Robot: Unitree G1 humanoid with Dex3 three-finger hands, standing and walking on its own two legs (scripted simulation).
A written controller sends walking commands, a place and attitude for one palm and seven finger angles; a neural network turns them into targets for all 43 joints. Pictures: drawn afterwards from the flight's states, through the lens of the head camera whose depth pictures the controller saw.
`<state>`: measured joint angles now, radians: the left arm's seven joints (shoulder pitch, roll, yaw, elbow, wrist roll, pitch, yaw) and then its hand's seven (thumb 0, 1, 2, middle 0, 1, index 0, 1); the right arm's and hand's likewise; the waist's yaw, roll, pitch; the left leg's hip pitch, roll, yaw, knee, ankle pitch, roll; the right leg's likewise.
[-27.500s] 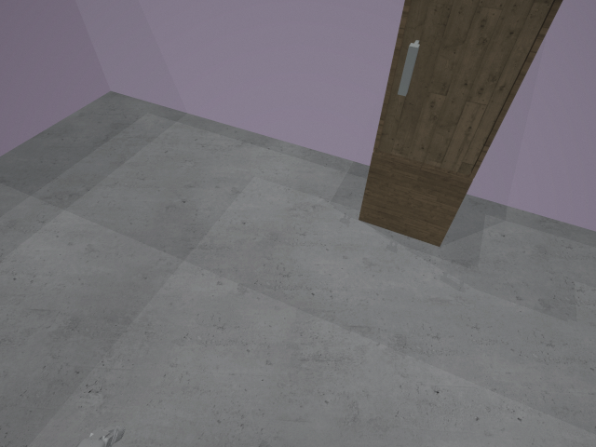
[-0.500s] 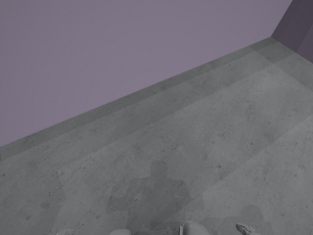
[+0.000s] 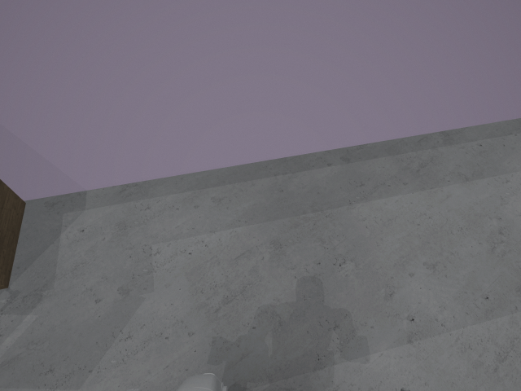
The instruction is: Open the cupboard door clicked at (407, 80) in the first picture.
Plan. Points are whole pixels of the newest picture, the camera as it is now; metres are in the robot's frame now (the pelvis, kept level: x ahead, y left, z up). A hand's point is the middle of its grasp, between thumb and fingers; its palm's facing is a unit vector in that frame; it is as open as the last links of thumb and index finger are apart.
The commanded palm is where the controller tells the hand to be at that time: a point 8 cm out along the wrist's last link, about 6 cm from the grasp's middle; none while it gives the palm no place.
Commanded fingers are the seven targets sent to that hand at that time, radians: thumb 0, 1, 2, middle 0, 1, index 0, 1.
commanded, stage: turn to face it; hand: left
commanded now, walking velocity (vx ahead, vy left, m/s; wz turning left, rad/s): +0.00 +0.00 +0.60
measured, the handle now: out of the picture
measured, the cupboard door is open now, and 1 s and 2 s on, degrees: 49 49 49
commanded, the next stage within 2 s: take the last steps up to it in 1.74 s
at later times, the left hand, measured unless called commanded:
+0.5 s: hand out of the picture +0.09 +0.22 -0.15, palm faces +0.24 -0.93 -0.28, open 7.4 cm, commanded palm none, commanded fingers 0.00 0.90 0.90 -0.20 -0.30 -0.20 -0.30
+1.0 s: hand out of the picture -0.07 +0.21 -0.19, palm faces +0.57 -0.79 -0.23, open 7.4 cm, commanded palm none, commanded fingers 0.00 0.90 0.90 -0.20 -0.30 -0.20 -0.30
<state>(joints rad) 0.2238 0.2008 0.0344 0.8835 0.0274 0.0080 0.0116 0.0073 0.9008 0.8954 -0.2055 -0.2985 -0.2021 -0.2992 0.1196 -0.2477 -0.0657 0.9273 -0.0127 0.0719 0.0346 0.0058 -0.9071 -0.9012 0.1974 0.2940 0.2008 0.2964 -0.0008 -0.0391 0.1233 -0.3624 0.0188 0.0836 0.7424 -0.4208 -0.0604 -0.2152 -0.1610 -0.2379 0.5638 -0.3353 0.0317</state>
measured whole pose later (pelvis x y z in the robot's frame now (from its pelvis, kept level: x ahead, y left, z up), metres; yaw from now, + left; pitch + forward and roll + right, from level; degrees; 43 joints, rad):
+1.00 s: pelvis +0.02 +0.01 -0.01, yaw +34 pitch +1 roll -1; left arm 0.22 0.27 0.07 0.94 0.02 0.07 0.02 0.01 0.91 0.90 -0.20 -0.30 -0.20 -0.30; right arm 0.09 -0.24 -0.05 0.88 -0.02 0.02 0.01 0.00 -0.91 -0.90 0.20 0.29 0.20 0.30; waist 0.01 -0.07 0.12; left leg -0.35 -0.02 0.05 0.64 -0.32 0.06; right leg -0.41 -0.12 -0.08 1.08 -0.54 0.08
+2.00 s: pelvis +0.04 +0.02 +0.00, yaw +63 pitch +0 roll -1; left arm 0.26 0.26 0.06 1.01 0.02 0.06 0.00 0.01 0.91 0.90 -0.20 -0.30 -0.20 -0.30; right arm 0.12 -0.18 -0.02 0.94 -0.03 0.00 -0.01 0.00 -0.90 -0.90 0.20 0.29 0.20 0.30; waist 0.04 -0.05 0.07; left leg -0.24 -0.02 0.03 0.52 -0.29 0.05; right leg -0.43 -0.09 -0.05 1.07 -0.47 0.05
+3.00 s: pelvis +0.06 +0.30 +0.01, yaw +67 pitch +0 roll +2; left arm 0.17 0.17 0.06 1.00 0.03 -0.01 -0.02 0.01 0.91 0.90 -0.20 -0.30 -0.19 -0.30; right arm 0.28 -0.16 -0.03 1.06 -0.03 -0.07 -0.01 -0.01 -0.93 -0.90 0.20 0.29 0.20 0.30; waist 0.00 -0.02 0.03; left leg -0.13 -0.03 0.20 0.34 -0.21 0.06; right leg -0.53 -0.11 -0.09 0.89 -0.24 0.00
